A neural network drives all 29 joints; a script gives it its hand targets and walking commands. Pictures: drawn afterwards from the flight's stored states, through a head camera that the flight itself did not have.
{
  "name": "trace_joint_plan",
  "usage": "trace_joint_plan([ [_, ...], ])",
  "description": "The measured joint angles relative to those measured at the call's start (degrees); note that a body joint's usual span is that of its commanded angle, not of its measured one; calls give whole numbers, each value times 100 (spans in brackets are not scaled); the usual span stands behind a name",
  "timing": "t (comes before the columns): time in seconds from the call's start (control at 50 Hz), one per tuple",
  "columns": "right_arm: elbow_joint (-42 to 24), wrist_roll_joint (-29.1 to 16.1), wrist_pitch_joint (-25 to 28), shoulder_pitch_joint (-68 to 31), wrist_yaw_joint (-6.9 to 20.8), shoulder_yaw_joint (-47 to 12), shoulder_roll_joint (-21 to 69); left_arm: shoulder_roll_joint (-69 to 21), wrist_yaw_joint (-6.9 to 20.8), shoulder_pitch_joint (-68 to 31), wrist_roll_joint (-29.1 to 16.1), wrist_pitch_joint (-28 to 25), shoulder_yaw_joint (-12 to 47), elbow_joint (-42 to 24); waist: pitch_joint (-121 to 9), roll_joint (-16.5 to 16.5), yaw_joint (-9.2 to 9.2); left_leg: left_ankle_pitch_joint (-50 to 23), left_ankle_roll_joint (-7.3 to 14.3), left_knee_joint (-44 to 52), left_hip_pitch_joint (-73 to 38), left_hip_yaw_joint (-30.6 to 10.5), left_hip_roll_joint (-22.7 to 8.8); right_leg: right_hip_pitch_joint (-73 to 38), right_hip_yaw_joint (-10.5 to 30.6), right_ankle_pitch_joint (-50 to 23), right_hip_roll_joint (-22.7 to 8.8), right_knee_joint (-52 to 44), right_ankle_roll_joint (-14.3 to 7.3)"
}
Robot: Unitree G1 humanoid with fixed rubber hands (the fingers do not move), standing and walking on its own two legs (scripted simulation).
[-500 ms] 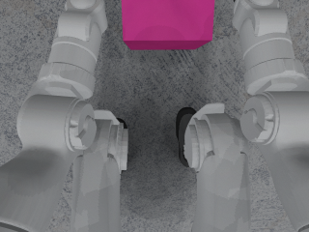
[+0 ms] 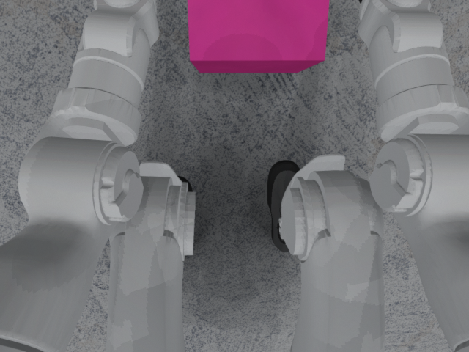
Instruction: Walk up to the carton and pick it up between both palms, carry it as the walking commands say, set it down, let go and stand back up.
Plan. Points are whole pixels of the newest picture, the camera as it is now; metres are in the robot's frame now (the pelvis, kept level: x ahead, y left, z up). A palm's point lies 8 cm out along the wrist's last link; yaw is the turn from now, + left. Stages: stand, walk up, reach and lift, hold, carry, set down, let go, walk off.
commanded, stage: set down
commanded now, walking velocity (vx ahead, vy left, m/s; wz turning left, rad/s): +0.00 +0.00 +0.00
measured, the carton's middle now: out of the picture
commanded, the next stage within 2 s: none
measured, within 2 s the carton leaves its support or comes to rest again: rests again in 0.08 s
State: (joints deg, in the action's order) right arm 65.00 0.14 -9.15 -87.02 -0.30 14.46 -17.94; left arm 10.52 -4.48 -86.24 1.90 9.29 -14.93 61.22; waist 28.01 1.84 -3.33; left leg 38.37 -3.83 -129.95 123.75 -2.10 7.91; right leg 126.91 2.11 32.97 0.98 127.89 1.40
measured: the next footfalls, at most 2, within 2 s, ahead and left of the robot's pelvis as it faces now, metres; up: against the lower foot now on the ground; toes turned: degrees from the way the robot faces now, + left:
none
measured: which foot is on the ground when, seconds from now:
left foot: down 0.00-1.00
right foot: down 0.00-1.00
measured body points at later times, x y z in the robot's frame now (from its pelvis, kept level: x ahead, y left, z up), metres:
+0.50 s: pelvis +0.00 +0.00 +0.00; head +0.37 -0.03 +0.23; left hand +0.56 +0.08 -0.20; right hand +0.54 -0.20 -0.20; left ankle +0.10 +0.12 -0.33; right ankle +0.12 -0.13 -0.33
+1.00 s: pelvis +0.00 +0.00 +0.00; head +0.38 -0.02 +0.23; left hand +0.56 +0.09 -0.20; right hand +0.54 -0.21 -0.21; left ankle +0.10 +0.12 -0.33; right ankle +0.12 -0.13 -0.33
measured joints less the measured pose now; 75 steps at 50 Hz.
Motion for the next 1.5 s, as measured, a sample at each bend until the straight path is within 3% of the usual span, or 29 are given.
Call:
trace_joint_plan([
  [0.38,118,89,52,-35,166,108,-45,42,166,-63,86,-37,-42,129,98,-6,17,27,18,-70,-39,3,-8,-45,-2,19,10,53,16],
  [0.9,526,141,520,-139,54,285,-10,121,39,-134,-20,-365,180,377,183,-87,28,95,-29,-98,-85,-25,-35,-65,-30,57,24,78,8],
  [1.04,653,-291,789,-89,-205,-3,-221,396,-174,-170,-497,-541,550,472,154,-136,49,83,-41,-27,-75,-23,-61,-37,-29,35,36,15,2],
  [1.22,809,-947,824,-29,-146,-527,-603,812,-126,-160,-1087,-569,1013,676,-57,-102,43,23,-2,-6,62,1,-103,73,-44,2,4,-8,-16],
  [1.34,698,-926,801,-81,-190,-470,-488,696,-195,-133,-1044,-533,982,491,-165,-72,43,-23,4,54,117,-27,-108,111,-74,-45,-2,-89,-18],
  [1.5,74,-800,640,124,-367,-308,-418,574,-416,79,-941,-378,918,-90,-663,-70,71,-145,16,330,250,0,-171,264,-38,-190,50,-366,6],
])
